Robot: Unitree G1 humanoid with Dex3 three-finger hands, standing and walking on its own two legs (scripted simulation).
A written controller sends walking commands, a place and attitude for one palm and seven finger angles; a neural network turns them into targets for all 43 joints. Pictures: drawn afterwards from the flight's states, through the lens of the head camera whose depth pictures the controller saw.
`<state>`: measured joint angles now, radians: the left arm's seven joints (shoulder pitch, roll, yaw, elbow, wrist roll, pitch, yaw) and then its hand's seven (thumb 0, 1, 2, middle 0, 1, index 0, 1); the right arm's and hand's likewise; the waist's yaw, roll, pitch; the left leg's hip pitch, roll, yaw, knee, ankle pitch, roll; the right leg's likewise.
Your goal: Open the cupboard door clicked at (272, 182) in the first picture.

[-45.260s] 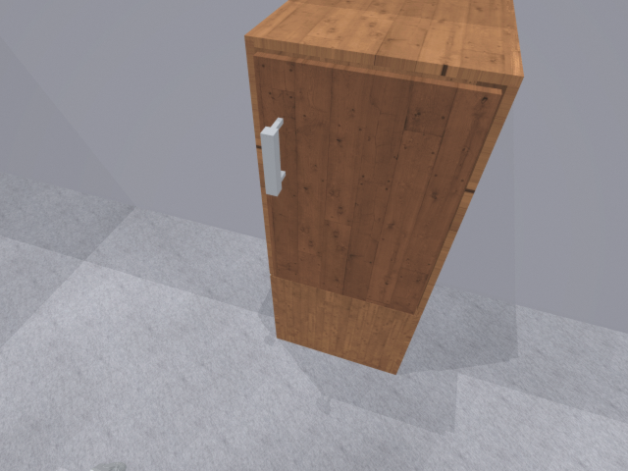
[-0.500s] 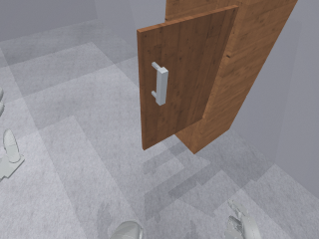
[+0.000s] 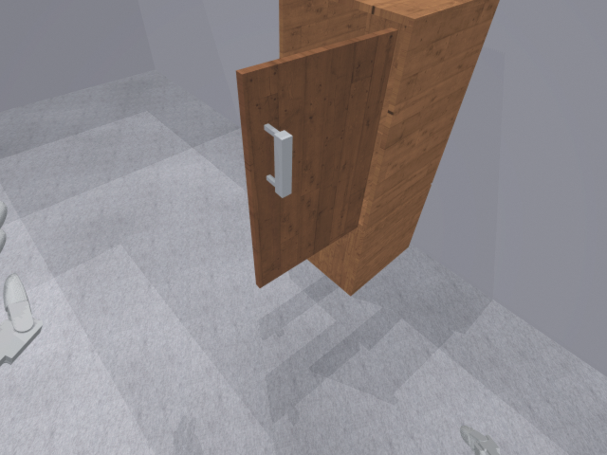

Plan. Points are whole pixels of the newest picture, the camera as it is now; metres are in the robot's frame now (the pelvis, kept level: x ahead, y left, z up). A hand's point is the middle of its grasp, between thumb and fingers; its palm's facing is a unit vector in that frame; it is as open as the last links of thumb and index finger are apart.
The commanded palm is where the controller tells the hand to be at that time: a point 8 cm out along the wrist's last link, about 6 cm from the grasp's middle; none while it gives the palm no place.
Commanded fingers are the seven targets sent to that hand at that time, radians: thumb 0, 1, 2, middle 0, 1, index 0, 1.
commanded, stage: stop stepping back and stand still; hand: left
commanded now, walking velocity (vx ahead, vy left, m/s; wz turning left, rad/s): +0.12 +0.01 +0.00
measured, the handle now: (276, 160) +0.62 +0.10 +0.06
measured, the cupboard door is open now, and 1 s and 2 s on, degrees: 87 87 87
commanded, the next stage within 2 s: let the arm hang, fingers relaxed in 0.20 s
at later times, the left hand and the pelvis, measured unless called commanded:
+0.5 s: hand (147, 454) +0.15 +0.23 -0.11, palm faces +0.11 -0.95 -0.30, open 7.4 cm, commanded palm none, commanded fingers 0.00 0.90 0.90 -0.20 -0.30 -0.20 -0.30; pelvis +0.00 +0.01 -0.02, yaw +4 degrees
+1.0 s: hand out of the picture -0.05 +0.20 -0.16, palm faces +0.08 -0.97 -0.24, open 7.4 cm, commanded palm none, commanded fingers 0.00 0.90 0.90 -0.20 -0.30 -0.20 -0.30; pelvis -0.02 +0.02 +0.01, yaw +3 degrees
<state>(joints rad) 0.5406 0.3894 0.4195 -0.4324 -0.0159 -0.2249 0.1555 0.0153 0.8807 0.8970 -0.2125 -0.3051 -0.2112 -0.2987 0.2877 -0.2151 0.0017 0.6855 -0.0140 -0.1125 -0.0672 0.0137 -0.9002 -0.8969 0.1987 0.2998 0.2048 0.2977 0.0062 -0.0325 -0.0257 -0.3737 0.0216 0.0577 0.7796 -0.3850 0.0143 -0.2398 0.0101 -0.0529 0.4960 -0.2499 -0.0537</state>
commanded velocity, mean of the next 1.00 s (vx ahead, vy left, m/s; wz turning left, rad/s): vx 0.01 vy -0.01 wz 0.00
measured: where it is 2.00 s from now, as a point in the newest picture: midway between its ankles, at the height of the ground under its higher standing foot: outside the picture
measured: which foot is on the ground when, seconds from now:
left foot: down 0.00-1.00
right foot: down 0.00-1.00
